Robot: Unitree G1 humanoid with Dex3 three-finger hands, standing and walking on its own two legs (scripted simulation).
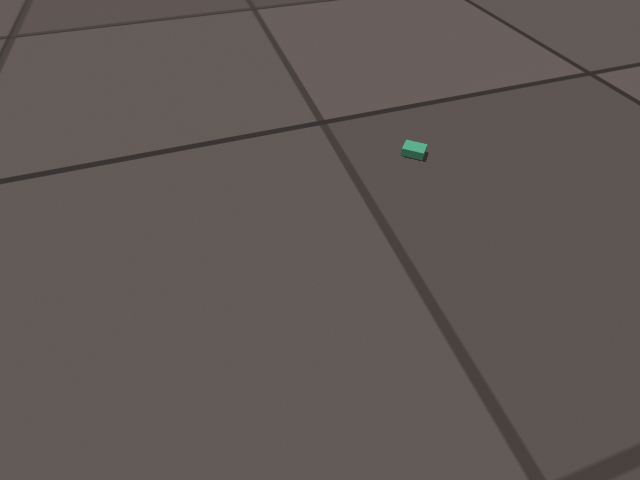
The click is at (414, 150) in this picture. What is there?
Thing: flat box
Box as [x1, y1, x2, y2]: [401, 140, 427, 159]
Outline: 406,140 402,147 401,154 422,159 427,144
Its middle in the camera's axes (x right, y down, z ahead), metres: +0.50 -0.49 +2.06
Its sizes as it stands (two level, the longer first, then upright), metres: 0.116 0.088 0.043
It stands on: the floor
